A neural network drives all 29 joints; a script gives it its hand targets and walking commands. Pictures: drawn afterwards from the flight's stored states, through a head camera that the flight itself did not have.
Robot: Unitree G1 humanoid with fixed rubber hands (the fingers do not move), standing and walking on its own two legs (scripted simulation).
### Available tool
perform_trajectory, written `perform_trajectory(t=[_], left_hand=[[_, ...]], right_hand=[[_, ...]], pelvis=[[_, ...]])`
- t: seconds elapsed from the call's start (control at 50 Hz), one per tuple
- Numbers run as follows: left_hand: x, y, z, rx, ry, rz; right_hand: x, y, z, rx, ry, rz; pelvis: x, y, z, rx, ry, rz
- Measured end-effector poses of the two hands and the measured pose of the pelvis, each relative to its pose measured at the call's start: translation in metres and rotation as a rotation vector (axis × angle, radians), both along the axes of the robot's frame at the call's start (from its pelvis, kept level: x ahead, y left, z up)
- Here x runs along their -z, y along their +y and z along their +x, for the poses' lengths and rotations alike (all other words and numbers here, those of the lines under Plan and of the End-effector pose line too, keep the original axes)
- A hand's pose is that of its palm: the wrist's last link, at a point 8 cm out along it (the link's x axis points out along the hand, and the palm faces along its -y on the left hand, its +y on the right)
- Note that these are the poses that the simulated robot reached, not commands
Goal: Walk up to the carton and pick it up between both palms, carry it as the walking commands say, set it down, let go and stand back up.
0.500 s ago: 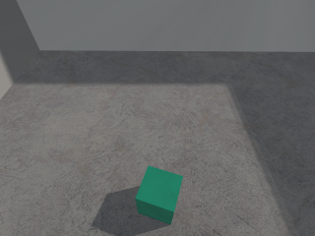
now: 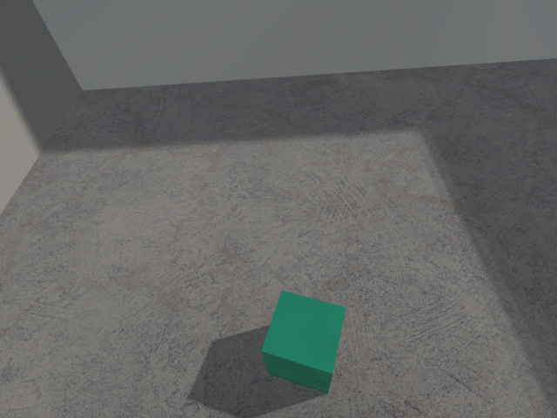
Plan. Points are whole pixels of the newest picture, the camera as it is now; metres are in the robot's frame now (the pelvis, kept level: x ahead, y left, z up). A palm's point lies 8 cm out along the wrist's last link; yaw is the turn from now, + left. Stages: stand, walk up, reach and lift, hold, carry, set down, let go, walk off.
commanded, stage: walk up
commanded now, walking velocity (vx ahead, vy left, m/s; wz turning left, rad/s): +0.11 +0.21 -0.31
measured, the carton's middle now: (305, 342) +0.46 +0.02 -0.65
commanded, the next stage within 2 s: stand in 1.58 s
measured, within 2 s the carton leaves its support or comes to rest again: neither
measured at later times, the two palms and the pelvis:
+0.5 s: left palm (146, 359) +0.23 +0.28 -0.13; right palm out of the picture -0.03 -0.15 -0.12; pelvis +0.05 +0.08 +0.00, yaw -6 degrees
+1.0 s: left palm out of the picture +0.11 +0.30 -0.14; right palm out of the picture +0.05 -0.17 -0.14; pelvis +0.06 +0.07 +0.00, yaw -8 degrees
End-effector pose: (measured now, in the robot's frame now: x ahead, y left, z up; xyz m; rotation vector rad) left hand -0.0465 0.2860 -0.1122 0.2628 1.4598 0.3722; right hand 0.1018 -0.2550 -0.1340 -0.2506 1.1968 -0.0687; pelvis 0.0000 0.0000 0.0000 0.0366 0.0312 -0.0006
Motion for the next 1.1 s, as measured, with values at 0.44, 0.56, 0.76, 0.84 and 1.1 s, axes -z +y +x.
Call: perform_trajectory(t=[0.44, 0.56, 0.76, 0.84, 1.1], left_hand=[[0.018, 0.011, 0.264, 0.356, -0.359, -0.247], [0.013, -0.013, 0.291, 0.396, -0.396, -0.235], [0.016, -0.010, 0.229, 0.319, -0.272, -0.150], [0.020, -0.006, 0.198, 0.274, -0.217, -0.163], [0.033, 0.019, 0.151, 0.211, -0.111, -0.209]], right_hand=[[-0.017, 0.111, -0.135, 0.334, 0.212, -0.056], [-0.001, 0.100, -0.131, 0.363, 0.236, -0.026], [0.014, 0.069, -0.070, 0.317, 0.144, 0.022], [0.010, 0.067, -0.052, 0.275, 0.110, 0.016], [0.002, 0.104, -0.061, 0.269, 0.125, 0.014]], pelvis=[[-0.002, 0.082, 0.047, 0.095, -0.006, -0.071], [0.004, 0.071, 0.057, 0.124, 0.002, -0.057], [0.003, 0.050, 0.058, 0.138, -0.031, -0.042], [0.001, 0.053, 0.055, 0.132, -0.037, -0.042], [-0.003, 0.078, 0.061, 0.137, -0.069, -0.047]])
